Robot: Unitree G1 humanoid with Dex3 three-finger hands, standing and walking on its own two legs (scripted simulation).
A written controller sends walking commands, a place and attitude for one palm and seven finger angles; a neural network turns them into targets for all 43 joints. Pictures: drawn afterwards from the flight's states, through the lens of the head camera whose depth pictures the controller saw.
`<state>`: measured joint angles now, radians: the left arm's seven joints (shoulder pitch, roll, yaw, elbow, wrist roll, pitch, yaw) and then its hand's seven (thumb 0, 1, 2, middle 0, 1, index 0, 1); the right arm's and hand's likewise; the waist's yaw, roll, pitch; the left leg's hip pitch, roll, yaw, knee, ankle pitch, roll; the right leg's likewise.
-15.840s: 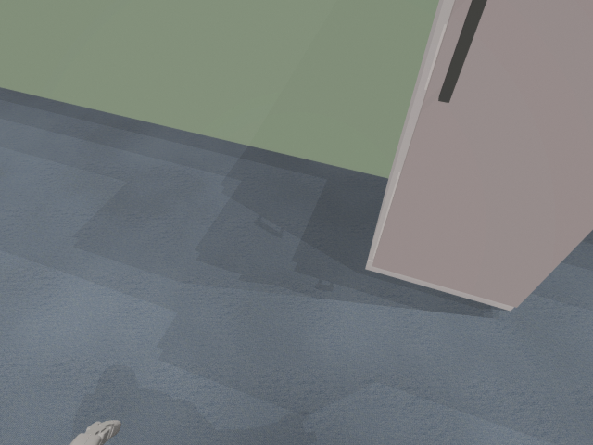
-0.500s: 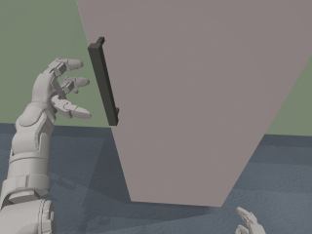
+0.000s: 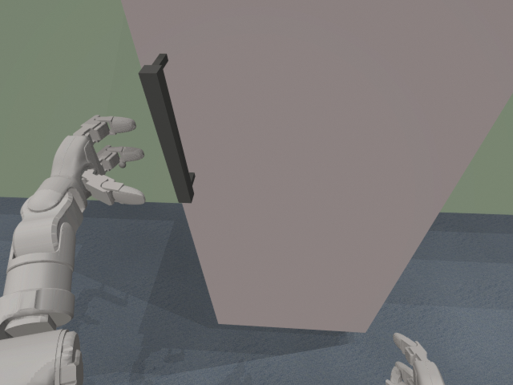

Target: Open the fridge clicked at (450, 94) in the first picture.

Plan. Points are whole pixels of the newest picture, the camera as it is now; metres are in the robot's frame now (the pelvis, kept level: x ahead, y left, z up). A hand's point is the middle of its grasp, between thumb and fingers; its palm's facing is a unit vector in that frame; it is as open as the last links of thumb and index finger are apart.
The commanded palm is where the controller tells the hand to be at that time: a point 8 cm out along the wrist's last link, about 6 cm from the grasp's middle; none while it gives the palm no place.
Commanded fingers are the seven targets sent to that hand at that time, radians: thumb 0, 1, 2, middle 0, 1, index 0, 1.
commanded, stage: move the hooked fingers beside the handle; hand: left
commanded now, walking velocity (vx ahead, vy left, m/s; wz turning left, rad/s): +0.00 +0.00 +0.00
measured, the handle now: (175, 136) +0.44 +0.16 +0.19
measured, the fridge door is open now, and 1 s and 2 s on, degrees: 0 0 0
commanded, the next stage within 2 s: feel for the door with the fingertips in 1.54 s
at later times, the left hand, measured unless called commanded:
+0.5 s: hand (119, 146) +0.38 +0.22 +0.21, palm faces +0.00 -1.00 -0.01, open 14.0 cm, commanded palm +0.36 +0.27 +0.19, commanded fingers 0.00 -0.50 0.30 -0.30 -1.20 -0.30 -1.20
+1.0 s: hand (129, 166) +0.38 +0.21 +0.18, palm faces +0.01 -1.00 -0.03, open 14.0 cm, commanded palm +0.35 +0.27 +0.20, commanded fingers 0.00 -0.50 0.30 -0.30 -1.20 -0.30 -1.20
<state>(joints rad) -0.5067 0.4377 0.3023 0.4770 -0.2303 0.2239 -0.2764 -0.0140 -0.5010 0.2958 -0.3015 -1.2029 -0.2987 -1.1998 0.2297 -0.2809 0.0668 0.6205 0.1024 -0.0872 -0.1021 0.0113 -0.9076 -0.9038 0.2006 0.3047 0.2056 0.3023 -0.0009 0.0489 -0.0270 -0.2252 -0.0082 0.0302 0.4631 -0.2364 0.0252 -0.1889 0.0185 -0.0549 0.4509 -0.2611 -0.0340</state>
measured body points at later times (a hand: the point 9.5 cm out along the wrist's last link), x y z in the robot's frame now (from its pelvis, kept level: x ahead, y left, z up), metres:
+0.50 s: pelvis +0.00 +0.00 +0.00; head -0.02 +0.00 +0.45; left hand +0.37 +0.27 +0.22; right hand +0.15 -0.24 -0.09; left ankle +0.01 +0.10 -0.74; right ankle -0.01 -0.10 -0.74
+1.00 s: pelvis +0.00 +0.01 +0.00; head -0.01 -0.01 +0.45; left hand +0.37 +0.27 +0.18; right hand +0.16 -0.24 -0.09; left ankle +0.01 +0.10 -0.74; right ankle -0.01 -0.10 -0.74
